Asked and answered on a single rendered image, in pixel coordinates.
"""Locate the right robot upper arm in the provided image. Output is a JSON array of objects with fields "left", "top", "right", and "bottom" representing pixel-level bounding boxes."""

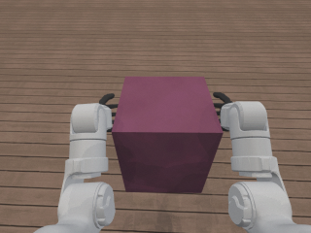
[{"left": 228, "top": 182, "right": 311, "bottom": 233}]

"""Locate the robot left forearm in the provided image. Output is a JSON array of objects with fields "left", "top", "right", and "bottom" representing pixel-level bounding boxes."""
[{"left": 57, "top": 103, "right": 113, "bottom": 220}]

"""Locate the right robot hand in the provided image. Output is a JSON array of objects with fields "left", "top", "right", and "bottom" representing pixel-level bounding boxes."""
[{"left": 213, "top": 92, "right": 233, "bottom": 132}]

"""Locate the carton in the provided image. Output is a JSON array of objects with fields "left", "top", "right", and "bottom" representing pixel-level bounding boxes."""
[{"left": 111, "top": 76, "right": 224, "bottom": 193}]

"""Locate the robot right forearm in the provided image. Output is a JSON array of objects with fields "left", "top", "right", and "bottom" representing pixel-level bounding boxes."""
[{"left": 220, "top": 101, "right": 293, "bottom": 217}]

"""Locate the left robot upper arm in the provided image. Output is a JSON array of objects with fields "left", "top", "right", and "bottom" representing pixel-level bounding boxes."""
[{"left": 33, "top": 182, "right": 116, "bottom": 233}]

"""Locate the left robot hand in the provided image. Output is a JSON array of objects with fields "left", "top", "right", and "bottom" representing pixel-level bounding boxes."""
[{"left": 99, "top": 93, "right": 119, "bottom": 132}]

